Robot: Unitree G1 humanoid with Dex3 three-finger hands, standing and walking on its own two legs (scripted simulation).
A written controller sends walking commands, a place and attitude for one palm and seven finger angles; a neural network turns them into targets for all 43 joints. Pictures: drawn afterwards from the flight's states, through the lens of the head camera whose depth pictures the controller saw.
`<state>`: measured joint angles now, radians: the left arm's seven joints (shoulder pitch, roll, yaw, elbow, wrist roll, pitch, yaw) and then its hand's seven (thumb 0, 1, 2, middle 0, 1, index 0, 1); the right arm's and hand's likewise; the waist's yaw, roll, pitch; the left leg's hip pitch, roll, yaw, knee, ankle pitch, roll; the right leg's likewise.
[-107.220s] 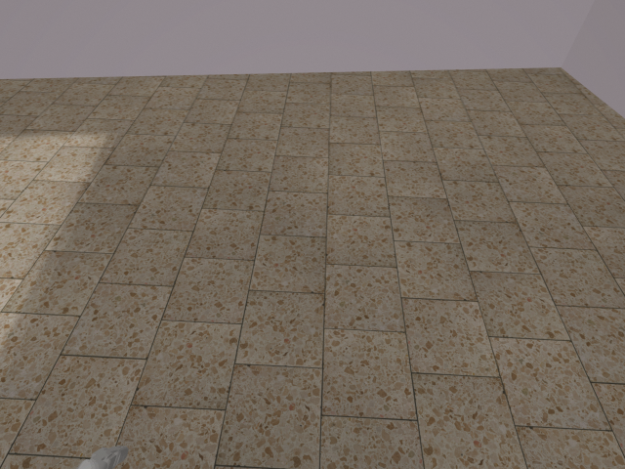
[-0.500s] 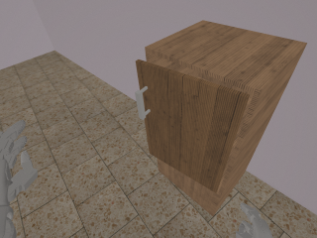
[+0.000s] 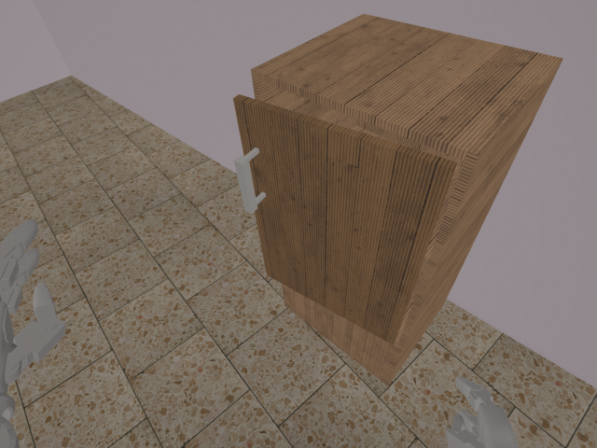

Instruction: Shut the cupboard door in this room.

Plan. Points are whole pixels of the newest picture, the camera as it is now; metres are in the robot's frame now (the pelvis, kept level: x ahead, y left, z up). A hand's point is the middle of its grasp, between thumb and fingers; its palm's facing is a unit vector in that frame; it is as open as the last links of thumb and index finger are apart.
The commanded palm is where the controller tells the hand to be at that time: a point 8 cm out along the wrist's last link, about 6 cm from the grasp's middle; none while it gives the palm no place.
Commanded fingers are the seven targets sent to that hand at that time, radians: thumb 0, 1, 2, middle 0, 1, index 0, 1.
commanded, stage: step back with the hand held close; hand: left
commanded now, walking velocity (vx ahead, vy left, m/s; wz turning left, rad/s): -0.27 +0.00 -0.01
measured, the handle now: (252, 180) +0.64 +0.16 -0.03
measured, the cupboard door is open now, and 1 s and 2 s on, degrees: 8 8 8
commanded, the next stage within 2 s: stop stepping back and stand still in 1.04 s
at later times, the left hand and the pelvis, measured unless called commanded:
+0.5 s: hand out of the picture +0.13 +0.29 +0.15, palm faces +0.42 -0.78 -0.46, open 7.4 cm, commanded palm +0.06 +0.33 +0.18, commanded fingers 0.00 0.90 0.90 -0.20 -0.30 -0.20 -0.30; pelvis -0.07 +0.03 -0.01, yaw +1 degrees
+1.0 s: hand out of the picture +0.03 +0.33 +0.18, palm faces +0.53 -0.75 -0.39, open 7.4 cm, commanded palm -0.04 +0.35 +0.18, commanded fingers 0.00 0.90 0.90 -0.20 -0.30 -0.20 -0.30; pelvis -0.16 +0.04 -0.02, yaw +3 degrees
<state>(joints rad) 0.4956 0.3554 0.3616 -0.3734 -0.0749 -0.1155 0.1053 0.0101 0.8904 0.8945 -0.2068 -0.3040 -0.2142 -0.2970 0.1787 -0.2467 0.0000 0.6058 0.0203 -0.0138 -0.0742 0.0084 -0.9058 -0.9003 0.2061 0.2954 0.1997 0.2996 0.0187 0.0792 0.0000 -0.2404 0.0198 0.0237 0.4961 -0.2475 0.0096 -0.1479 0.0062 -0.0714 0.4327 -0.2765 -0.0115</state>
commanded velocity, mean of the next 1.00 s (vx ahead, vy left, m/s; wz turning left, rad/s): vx -0.32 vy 0.00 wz -0.05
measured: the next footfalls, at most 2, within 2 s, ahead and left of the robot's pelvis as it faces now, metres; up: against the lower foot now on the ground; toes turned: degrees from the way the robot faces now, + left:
right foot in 1.08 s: -0.28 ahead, -0.09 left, +0.00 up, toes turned -1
left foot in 1.20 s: -0.02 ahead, +0.12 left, +0.00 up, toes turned +1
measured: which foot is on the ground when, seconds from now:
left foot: down 0.00-1.00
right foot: down 0.00-0.80, up 0.82-1.00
